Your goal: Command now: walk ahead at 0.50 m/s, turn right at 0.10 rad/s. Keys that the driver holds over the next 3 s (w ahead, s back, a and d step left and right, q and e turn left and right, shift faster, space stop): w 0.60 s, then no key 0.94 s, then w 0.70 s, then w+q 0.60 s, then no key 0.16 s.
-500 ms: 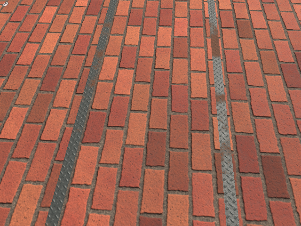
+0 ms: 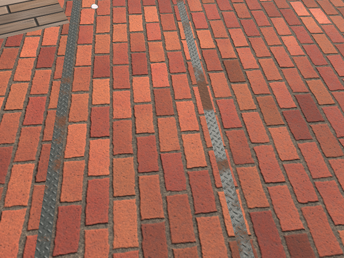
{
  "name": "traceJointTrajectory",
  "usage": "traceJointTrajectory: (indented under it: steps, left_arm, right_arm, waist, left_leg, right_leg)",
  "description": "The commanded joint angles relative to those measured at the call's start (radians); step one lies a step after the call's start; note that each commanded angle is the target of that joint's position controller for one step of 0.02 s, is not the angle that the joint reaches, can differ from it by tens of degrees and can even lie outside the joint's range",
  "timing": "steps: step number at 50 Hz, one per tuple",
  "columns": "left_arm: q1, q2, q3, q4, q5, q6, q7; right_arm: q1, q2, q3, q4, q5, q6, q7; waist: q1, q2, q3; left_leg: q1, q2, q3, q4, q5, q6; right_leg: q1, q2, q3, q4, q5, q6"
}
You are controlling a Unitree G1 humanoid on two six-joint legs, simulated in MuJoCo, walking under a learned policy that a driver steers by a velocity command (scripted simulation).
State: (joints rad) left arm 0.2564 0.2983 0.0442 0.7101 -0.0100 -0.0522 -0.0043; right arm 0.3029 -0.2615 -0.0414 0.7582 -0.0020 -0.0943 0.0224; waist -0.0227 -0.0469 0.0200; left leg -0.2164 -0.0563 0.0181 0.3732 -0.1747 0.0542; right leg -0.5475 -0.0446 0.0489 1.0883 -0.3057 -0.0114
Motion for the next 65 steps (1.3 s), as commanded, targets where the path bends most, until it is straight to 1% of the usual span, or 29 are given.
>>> traceJointTrajectory:
  steps: [1,6,10,13,15,16,17,18,19,20,21,22,25,32,36,39,40,41,42,43,44,46,49,52,55,56,57,60,65]
  left_arm:
    - [-0.034,0.044,0.009,-0.080,0.009,-0.014,0.002]
    - [-0.198,0.016,-0.005,-0.110,0.004,-0.032,-0.014]
    - [-0.292,0.033,0.000,-0.145,-0.008,-0.041,-0.034]
    - [-0.252,0.066,0.014,-0.143,-0.005,-0.046,-0.043]
    - [-0.013,0.140,0.053,-0.077,0.003,-0.044,-0.029]
    - [0.173,0.220,0.072,-0.048,0.014,-0.037,-0.016]
    - [0.181,0.261,0.078,-0.032,0.013,-0.033,-0.024]
    - [0.161,0.159,0.054,-0.040,-0.001,-0.031,-0.024]
    - [0.099,0.130,0.042,-0.042,-0.004,-0.031,-0.021]
    - [0.040,0.118,0.036,-0.047,0.004,-0.032,-0.022]
    - [-0.001,0.096,0.030,-0.049,0.011,-0.033,-0.025]
    - [-0.022,0.085,0.027,-0.049,0.020,-0.038,-0.026]
    - [-0.024,0.095,0.032,-0.022,0.009,-0.056,-0.025]
    - [0.055,0.139,0.039,0.049,0.004,-0.039,-0.001]
    - [0.101,0.149,0.039,0.095,0.000,-0.015,0.008]
    - [0.052,0.155,0.040,0.101,-0.003,0.000,0.017]
    - [0.077,0.127,0.030,0.096,0.010,-0.002,0.018]
    - [0.199,0.050,0.002,0.095,0.034,-0.013,0.012]
    - [0.285,0.020,-0.012,0.139,0.018,-0.009,0.005]
    - [0.241,0.119,0.013,0.142,-0.004,0.001,0.002]
    - [0.147,0.128,0.020,0.118,-0.018,0.017,0.008]
    - [0.082,0.102,0.023,0.108,0.002,0.060,0.031]
    - [0.128,0.047,0.013,0.135,0.016,0.084,0.050]
    - [0.099,0.044,0.012,0.146,0.019,0.083,0.048]
    - [0.070,0.043,0.013,0.149,0.041,0.080,0.041]
    - [0.049,0.064,0.013,0.133,0.045,0.078,0.044]
    - [0.014,0.137,0.030,0.135,0.032,0.077,0.050]
    - [-0.030,0.056,0.013,0.157,0.033,0.049,0.043]
    - [-0.007,0.054,0.010,0.194,0.017,0.022,0.040]
  right_arm:
    - [-0.025,-0.149,-0.034,-0.051,0.008,-0.017,-0.006]
    - [0.042,-0.183,-0.039,-0.007,0.020,-0.001,-0.015]
    - [0.105,-0.197,-0.042,0.033,0.027,0.018,-0.018]
    - [0.099,-0.219,-0.050,0.044,0.027,0.036,-0.026]
    - [0.081,-0.201,-0.040,0.036,0.021,0.043,-0.031]
    - [0.088,-0.138,-0.013,0.003,-0.012,0.038,-0.034]
    - [0.219,-0.045,0.013,-0.004,0.007,0.018,-0.026]
    - [0.137,-0.161,-0.012,0.006,0.028,0.003,-0.019]
    - [0.038,-0.191,-0.023,-0.023,0.043,-0.007,-0.014]
    - [-0.006,-0.176,-0.021,-0.029,0.033,-0.009,-0.017]
    - [-0.023,-0.167,-0.024,-0.032,0.017,-0.006,-0.019]
    - [-0.001,-0.152,-0.024,-0.028,0.014,0.002,-0.016]
    - [0.008,-0.109,-0.016,-0.024,0.009,0.026,-0.020]
    - [-0.233,-0.067,0.003,-0.087,0.001,0.010,-0.005]
    - [-0.279,-0.087,-0.005,-0.109,0.000,-0.003,0.017]
    - [-0.135,-0.138,-0.029,-0.065,-0.016,-0.005,0.014]
    - [-0.060,-0.195,-0.044,-0.046,-0.024,-0.007,0.006]
    - [-0.003,-0.245,-0.047,-0.049,-0.049,0.000,-0.003]
    - [0.024,-0.166,-0.028,-0.037,-0.031,0.018,-0.004]
    - [0.003,-0.136,-0.018,-0.037,-0.008,0.033,0.004]
    - [-0.076,-0.126,-0.015,-0.044,0.000,0.041,0.004]
    - [-0.203,-0.095,-0.003,-0.050,-0.011,0.045,0.002]
    - [-0.264,-0.103,-0.010,-0.036,-0.032,0.051,-0.003]
    - [-0.256,-0.104,-0.011,-0.008,-0.020,0.056,-0.014]
    - [-0.243,-0.075,0.003,0.023,-0.010,0.067,-0.019]
    - [-0.218,-0.060,0.009,0.039,-0.014,0.069,-0.018]
    - [-0.176,-0.074,0.002,0.043,-0.016,0.071,-0.019]
    - [-0.182,-0.069,0.000,0.066,-0.015,0.080,-0.035]
    - [-0.165,-0.066,-0.002,0.113,-0.012,0.080,-0.038]
  waist:
    - [0.012,0.132,0.001]
    - [-0.049,0.117,0.018]
    - [-0.066,0.120,0.042]
    - [-0.018,0.135,0.012]
    - [0.106,0.114,-0.148]
    - [0.163,-0.031,-0.313]
    - [0.086,-0.284,-0.413]
    - [0.128,-0.150,-0.324]
    - [0.120,-0.097,-0.186]
    - [0.090,-0.014,-0.119]
    - [0.063,0.000,-0.069]
    - [0.031,-0.027,-0.065]
    - [0.002,-0.024,-0.041]
    - [0.073,0.005,0.034]
    - [0.079,-0.022,-0.003]
    - [-0.015,-0.027,-0.084]
    - [-0.035,0.038,-0.164]
    - [-0.001,0.213,-0.319]
    - [-0.005,0.314,-0.461]
    - [-0.025,0.209,-0.420]
    - [-0.010,0.153,-0.284]
    - [0.039,0.128,-0.136]
    - [0.076,0.194,-0.114]
    - [0.062,0.176,-0.140]
    - [0.071,0.147,-0.082]
    - [0.060,0.114,-0.039]
    - [0.004,0.008,0.014]
    - [0.001,-0.067,0.024]
    - [0.017,-0.004,-0.024]
  left_leg:
    - [0.074,0.262,-0.241,-0.227,0.165,0.189]
    - [0.081,0.225,-0.125,-0.228,0.214,0.148]
    - [0.184,0.280,-0.147,-0.190,0.225,0.133]
    - [0.259,0.304,-0.146,-0.096,0.402,0.105]
    - [0.168,0.227,-0.074,0.198,0.581,0.056]
    - [-0.048,0.157,-0.027,0.532,0.252,0.018]
    - [-0.406,-0.003,-0.070,0.814,-0.396,-0.029]
    - [-0.521,0.056,-0.151,0.902,-0.398,-0.024]
    - [-0.562,0.100,-0.123,0.893,-0.299,-0.016]
    - [-0.527,0.141,-0.099,0.850,-0.212,-0.022]
    - [-0.496,0.166,-0.093,0.798,-0.160,-0.033]
    - [-0.439,0.186,-0.099,0.775,-0.124,-0.040]
    - [-0.407,0.196,-0.083,0.699,-0.075,-0.070]
    - [-0.369,0.147,-0.030,0.269,0.269,-0.080]
    - [-0.306,0.100,-0.037,0.158,0.279,-0.042]
    - [-0.107,0.060,-0.018,0.070,0.281,0.010]
    - [0.070,0.124,-0.057,0.078,0.609,0.042]
    - [0.431,0.359,-0.295,0.177,0.981,0.182]
    - [0.528,0.481,-0.480,0.149,1.011,0.302]
    - [0.426,0.437,-0.462,0.093,0.761,0.277]
    - [0.302,0.393,-0.394,0.044,0.555,0.233]
    - [0.032,0.329,-0.303,-0.056,0.284,0.180]
    - [-0.148,0.257,-0.194,-0.120,0.176,0.163]
    - [-0.152,0.250,-0.175,-0.125,0.003,0.153]
    - [-0.226,0.200,-0.162,-0.123,-0.325,0.069]
    - [-0.236,0.170,-0.151,-0.099,-0.380,0.021]
    - [-0.203,0.109,-0.095,-0.073,-0.343,-0.017]
    - [-0.015,0.085,-0.046,0.028,-0.141,-0.032]
    - [0.006,0.087,-0.040,0.055,0.039,-0.020]
  right_leg:
    - [-0.134,-0.060,0.009,-0.123,0.095,0.025]
    - [-0.047,-0.027,-0.031,-0.440,0.354,0.032]
    - [-0.047,-0.007,-0.026,-0.543,0.341,0.003]
    - [0.043,0.020,-0.043,-0.593,0.237,-0.041]
    - [0.412,0.030,-0.059,-0.618,0.264,-0.100]
    - [0.719,-0.184,0.185,-0.574,0.318,-0.170]
    - [0.962,-0.352,0.634,-0.703,0.076,-0.320]
    - [0.902,-0.321,0.631,-0.763,-0.058,-0.286]
    - [0.774,-0.286,0.483,-0.783,-0.011,-0.250]
    - [0.645,-0.245,0.388,-0.807,0.103,-0.233]
    - [0.548,-0.211,0.319,-0.836,0.197,-0.230]
    - [0.484,-0.191,0.277,-0.864,0.254,-0.229]
    - [0.395,-0.173,0.184,-0.928,0.346,-0.250]
    - [0.384,-0.109,0.014,-0.935,0.496,-0.193]
    - [0.495,-0.140,0.022,-0.819,0.612,-0.157]
    - [0.528,-0.114,0.023,-0.628,0.719,-0.102]
    - [0.467,-0.047,-0.013,-0.471,0.624,-0.057]
    - [0.192,0.040,-0.034,-0.171,0.169,0.006]
    - [0.085,0.098,0.025,0.041,-0.387,0.049]
    - [0.059,0.059,0.089,0.103,-0.400,0.051]
    - [0.006,0.024,0.055,0.103,-0.353,0.057]
    - [0.064,-0.034,0.038,-0.034,-0.249,0.070]
    - [0.257,-0.018,-0.010,-0.232,-0.145,0.081]
    - [0.351,-0.013,-0.023,-0.400,0.022,0.061]
    - [0.447,-0.005,-0.032,-0.570,0.135,0.023]
    - [0.429,-0.053,0.025,-0.647,0.131,-0.001]
    - [0.317,-0.065,0.043,-0.666,-0.025,-0.030]
    - [0.162,-0.040,0.039,-0.740,-0.135,-0.003]
    - [0.269,-0.028,0.016,-0.683,0.105,0.008]
